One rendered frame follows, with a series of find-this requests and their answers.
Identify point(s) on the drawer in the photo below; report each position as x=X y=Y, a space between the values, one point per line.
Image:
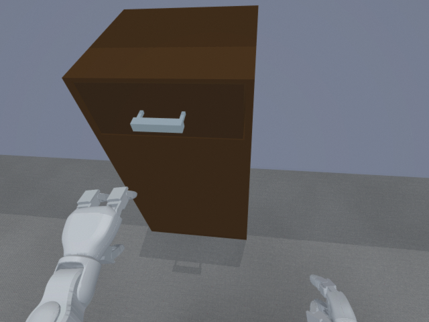
x=213 y=110

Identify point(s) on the left robot forearm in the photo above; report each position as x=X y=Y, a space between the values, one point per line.
x=69 y=290

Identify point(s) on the handle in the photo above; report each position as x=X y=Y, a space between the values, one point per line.
x=166 y=125

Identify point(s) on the robot left hand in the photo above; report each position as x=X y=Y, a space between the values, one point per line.
x=90 y=229

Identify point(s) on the cabinet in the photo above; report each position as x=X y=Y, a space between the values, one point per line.
x=185 y=185

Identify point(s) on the robot right hand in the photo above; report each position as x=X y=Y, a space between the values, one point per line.
x=335 y=309

